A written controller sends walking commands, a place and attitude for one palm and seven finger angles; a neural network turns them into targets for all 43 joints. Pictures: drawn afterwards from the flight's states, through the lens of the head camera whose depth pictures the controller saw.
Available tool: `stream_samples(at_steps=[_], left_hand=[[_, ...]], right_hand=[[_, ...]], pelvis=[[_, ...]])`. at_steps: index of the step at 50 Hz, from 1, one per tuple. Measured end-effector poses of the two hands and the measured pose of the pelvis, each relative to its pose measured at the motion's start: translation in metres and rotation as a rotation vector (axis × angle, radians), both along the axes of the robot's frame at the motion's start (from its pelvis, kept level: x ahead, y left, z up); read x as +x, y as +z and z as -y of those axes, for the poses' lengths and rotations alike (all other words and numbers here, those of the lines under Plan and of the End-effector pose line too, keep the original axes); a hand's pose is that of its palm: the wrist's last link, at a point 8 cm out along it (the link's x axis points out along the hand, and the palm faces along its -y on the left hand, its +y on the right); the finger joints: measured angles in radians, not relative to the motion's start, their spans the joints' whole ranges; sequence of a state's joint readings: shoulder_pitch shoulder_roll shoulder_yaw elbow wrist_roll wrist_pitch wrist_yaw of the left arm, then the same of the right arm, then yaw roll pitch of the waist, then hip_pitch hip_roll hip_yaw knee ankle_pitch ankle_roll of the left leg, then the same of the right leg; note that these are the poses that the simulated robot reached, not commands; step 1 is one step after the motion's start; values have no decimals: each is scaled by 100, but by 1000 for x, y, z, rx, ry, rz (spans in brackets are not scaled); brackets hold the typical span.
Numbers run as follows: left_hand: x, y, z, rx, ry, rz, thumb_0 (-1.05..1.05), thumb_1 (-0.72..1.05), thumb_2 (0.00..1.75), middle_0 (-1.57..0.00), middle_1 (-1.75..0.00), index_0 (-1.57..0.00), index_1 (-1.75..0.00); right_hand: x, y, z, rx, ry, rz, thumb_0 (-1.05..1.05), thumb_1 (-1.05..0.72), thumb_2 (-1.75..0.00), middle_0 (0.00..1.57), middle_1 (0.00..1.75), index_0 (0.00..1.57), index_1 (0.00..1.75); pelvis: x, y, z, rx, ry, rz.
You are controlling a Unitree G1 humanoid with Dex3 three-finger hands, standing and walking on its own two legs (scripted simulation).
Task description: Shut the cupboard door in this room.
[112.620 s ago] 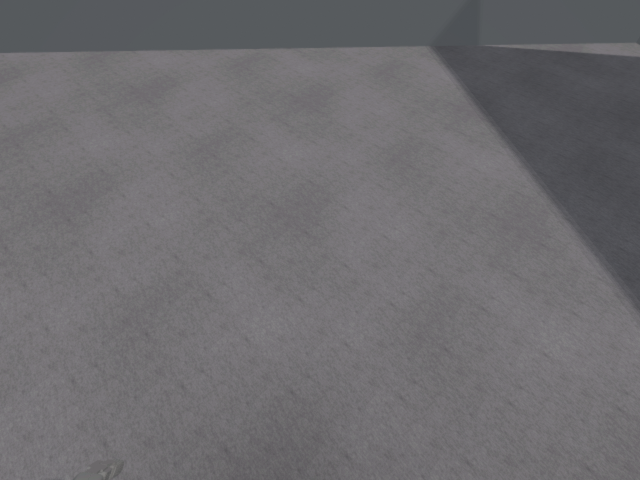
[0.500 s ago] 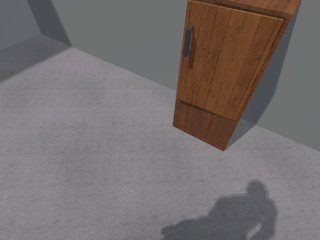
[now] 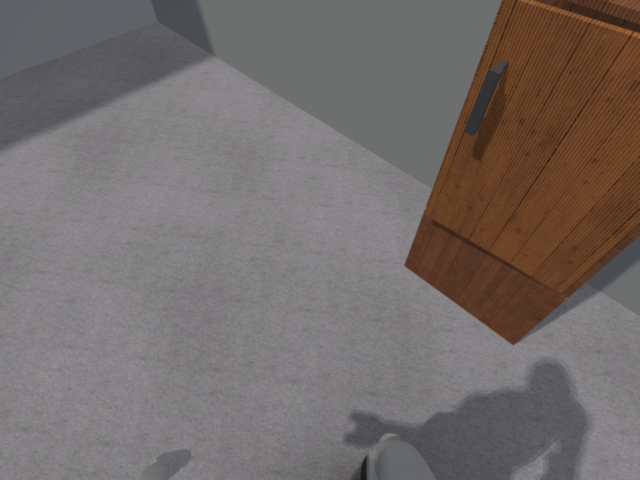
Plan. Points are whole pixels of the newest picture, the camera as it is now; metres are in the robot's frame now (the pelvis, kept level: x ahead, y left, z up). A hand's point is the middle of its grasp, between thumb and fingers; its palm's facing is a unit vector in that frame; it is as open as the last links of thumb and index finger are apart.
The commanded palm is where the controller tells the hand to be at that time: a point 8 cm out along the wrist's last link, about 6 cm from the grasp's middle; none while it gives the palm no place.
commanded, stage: turn to face it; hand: left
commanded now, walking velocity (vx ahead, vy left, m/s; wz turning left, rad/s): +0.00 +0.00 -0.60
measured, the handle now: (486, 98) +0.79 -0.33 +0.02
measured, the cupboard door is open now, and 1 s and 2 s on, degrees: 4 4 4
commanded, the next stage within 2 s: take the last steps up to it in 1.20 s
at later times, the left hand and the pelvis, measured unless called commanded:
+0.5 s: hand (199, 445) +0.19 +0.18 -0.19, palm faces -0.10 -0.97 -0.21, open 7.3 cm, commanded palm none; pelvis +0.13 -0.01 -0.01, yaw -12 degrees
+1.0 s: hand (259, 328) +0.36 +0.11 -0.15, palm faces -0.47 -0.83 -0.30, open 7.4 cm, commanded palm none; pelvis +0.16 -0.02 -0.01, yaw -29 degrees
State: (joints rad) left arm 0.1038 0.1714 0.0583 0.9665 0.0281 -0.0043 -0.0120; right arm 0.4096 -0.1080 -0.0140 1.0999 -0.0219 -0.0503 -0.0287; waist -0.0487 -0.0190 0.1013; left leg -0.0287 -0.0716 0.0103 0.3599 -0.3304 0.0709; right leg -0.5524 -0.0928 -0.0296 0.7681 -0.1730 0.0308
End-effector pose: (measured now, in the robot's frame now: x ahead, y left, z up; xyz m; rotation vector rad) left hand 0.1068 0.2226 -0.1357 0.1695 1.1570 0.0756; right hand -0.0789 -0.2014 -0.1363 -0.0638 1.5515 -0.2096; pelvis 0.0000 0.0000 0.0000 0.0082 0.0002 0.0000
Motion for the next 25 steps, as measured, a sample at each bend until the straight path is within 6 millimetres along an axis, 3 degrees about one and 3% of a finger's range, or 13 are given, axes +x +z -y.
stream_samples(at_steps=[4,7,11,18,22,25], left_hand=[[52,-4,20,6,-12,41,0,91,90,-20,-30,-20,-29],[72,-12,33,17,-6,51,0,91,90,-20,-30,-20,-29],[66,-12,41,25,15,-41,0,91,90,-20,-30,-20,-30],[57,-6,19,68,13,-176,-1,93,90,-21,-30,-20,-30],[65,-11,3,62,-8,-213,0,92,90,-21,-30,-20,-30],[83,-19,-9,50,-31,-212,0,91,90,-21,-30,-20,-30]], right_hand=[[37,-15,13,12,-11,-10,0,-91,-90,20,30,20,30],[71,-30,30,12,-19,-5,0,-91,-90,20,30,20,30],[137,-25,52,-25,-6,91,1,-91,-90,20,30,20,29],[248,-3,70,-84,23,320,0,-91,-90,19,30,20,29],[286,9,66,-118,14,422,0,-91,-90,19,30,20,29],[296,12,60,-153,5,469,0,-91,-90,19,30,20,29]], pelvis=[[41,-11,15,4,-7,15],[68,-21,27,-8,-25,26],[87,-13,33,-16,-48,23],[112,-3,30,-11,-121,-13],[125,-4,17,-15,-175,-13],[135,-10,6,-29,-206,-12]])
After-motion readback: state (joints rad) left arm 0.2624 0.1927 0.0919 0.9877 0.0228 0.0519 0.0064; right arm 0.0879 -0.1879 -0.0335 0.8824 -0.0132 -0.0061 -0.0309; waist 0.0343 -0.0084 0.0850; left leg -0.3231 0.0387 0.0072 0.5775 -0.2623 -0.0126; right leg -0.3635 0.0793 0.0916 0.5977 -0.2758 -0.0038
